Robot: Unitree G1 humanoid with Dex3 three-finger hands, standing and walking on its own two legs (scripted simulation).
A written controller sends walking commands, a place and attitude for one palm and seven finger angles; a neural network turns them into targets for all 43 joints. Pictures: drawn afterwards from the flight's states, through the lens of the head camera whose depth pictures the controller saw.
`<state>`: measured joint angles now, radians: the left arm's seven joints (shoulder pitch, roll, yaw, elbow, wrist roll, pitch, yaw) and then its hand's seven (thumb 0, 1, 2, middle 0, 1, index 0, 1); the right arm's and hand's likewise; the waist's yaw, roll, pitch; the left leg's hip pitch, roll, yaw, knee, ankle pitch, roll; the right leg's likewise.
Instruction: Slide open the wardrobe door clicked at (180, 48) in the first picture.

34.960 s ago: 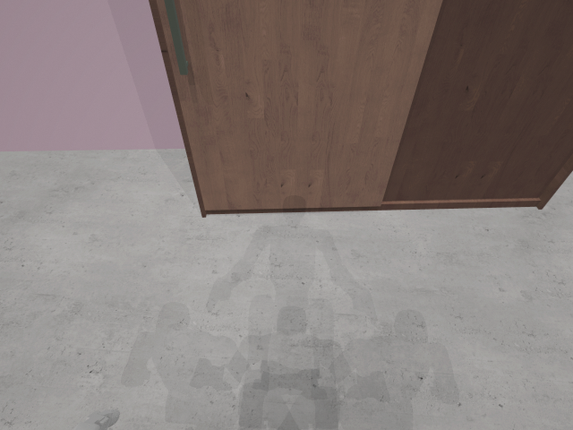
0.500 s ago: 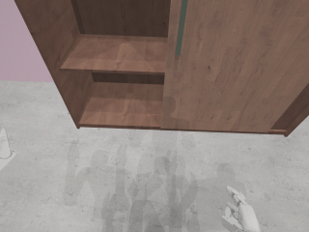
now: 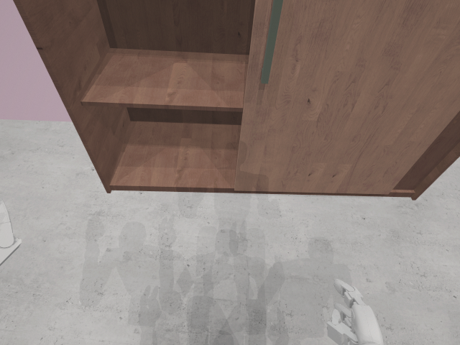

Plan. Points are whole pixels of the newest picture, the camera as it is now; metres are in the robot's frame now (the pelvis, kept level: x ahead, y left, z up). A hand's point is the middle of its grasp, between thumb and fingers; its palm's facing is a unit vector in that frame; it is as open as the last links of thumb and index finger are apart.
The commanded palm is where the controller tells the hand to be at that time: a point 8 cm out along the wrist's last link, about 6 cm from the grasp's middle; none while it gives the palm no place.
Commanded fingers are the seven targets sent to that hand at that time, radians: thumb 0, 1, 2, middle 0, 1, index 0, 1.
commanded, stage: stop stepping back and stand still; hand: left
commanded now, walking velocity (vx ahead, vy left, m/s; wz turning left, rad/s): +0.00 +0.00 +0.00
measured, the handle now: (272, 27) +0.91 -0.07 +0.13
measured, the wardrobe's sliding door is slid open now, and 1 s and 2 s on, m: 0.66 0.66 0.66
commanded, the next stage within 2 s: let the arm hang, fingers relaxed in 0.58 s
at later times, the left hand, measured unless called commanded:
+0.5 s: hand out of the picture +0.17 +0.28 +0.15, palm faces +0.45 -0.78 -0.43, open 7.4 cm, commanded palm +0.10 +0.31 +0.18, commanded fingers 0.00 0.90 0.90 -0.20 -0.30 -0.20 -0.30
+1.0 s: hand out of the picture +0.03 +0.17 -0.17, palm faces -0.05 -0.99 -0.16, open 7.3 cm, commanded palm none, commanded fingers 0.00 0.90 0.90 -0.20 -0.30 -0.20 -0.30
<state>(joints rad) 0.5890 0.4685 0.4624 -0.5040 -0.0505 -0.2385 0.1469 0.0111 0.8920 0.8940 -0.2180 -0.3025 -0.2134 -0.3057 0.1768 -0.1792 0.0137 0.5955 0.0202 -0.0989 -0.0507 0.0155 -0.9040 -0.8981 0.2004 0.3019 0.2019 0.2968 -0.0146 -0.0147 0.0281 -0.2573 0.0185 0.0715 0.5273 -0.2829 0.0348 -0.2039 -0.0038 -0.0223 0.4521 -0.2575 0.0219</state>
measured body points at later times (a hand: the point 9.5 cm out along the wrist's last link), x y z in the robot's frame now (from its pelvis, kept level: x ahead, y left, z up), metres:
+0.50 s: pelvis -0.03 +0.00 +0.00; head -0.03 +0.02 +0.45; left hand +0.14 +0.32 +0.17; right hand +0.14 -0.22 -0.08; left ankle +0.00 +0.09 -0.74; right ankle -0.01 -0.13 -0.74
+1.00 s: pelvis -0.04 -0.01 -0.01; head -0.01 +0.01 +0.44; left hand +0.04 +0.22 -0.15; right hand +0.06 -0.28 -0.13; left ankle +0.00 +0.09 -0.74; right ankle -0.01 -0.13 -0.74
